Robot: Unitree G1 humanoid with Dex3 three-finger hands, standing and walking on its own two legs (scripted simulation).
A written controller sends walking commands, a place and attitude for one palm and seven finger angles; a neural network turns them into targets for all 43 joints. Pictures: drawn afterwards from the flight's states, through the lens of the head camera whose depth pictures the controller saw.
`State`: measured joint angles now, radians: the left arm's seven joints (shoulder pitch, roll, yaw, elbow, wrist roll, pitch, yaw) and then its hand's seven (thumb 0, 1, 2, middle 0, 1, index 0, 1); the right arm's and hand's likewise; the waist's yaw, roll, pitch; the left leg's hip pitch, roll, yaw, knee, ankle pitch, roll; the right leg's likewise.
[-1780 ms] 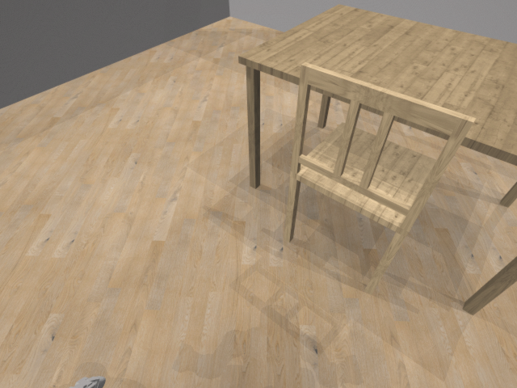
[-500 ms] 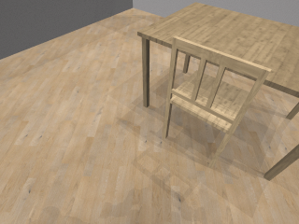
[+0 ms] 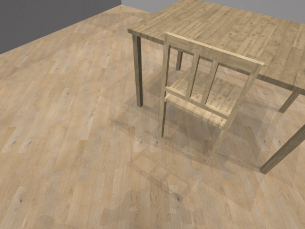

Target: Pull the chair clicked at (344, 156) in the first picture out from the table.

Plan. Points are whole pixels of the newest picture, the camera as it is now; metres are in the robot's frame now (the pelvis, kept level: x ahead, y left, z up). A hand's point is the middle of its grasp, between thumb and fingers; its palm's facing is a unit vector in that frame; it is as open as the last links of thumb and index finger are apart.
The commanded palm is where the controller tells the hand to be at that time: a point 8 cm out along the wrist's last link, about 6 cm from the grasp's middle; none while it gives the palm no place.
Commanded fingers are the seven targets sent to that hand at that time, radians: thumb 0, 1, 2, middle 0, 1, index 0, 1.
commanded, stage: turn to face it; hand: left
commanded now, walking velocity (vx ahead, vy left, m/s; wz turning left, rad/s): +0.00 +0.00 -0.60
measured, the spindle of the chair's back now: (192, 77) +0.84 -0.15 -0.11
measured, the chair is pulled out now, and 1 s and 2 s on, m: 0.00 0.00 0.00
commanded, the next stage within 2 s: take the last steps up to it in 0.82 s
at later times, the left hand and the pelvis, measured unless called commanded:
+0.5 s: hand out of the picture +0.05 +0.17 -0.16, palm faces -0.19 -0.95 -0.24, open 7.4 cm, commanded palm none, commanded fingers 0.00 0.90 0.90 -0.20 -0.30 -0.20 -0.30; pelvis -0.03 -0.01 +0.00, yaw -15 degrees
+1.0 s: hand out of the picture +0.14 +0.16 -0.17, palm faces -0.48 -0.85 -0.22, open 7.4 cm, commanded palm none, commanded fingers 0.00 0.90 0.90 -0.20 -0.30 -0.20 -0.30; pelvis -0.03 +0.02 +0.00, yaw -29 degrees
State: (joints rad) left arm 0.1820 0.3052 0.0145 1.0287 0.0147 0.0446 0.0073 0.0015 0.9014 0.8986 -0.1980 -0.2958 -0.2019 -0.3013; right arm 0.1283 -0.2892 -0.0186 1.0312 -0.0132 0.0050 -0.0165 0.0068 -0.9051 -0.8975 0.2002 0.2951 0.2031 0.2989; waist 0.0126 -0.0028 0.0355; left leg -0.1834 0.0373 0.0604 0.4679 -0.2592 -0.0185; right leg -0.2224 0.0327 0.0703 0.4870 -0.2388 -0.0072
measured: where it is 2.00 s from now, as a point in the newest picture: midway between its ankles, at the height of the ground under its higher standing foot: outside the picture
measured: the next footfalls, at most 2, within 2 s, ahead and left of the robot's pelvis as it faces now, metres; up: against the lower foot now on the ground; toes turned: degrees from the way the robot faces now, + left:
left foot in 0.66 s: +0.03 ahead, +0.13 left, +0.00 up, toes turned -21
right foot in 1.04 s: -0.07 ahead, -0.10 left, +0.00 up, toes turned -32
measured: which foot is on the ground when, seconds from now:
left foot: down 0.00-0.20, up 0.22-0.64, down 0.66-1.00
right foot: down 0.00-0.66, up 0.68-1.00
